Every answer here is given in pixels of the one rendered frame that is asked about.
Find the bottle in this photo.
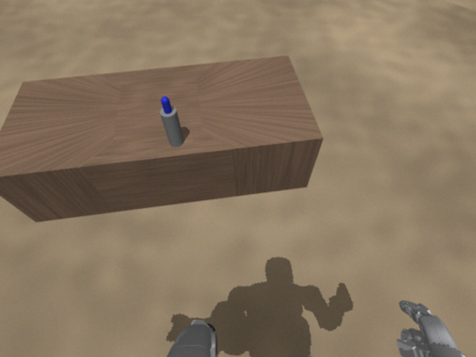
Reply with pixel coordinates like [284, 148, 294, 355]
[160, 97, 184, 147]

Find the right robot hand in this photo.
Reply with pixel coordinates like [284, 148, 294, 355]
[396, 300, 458, 357]

